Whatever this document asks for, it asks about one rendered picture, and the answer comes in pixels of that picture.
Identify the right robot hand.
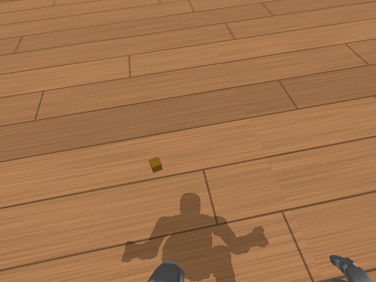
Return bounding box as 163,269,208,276
330,255,372,282

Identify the cube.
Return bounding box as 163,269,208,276
149,157,162,173

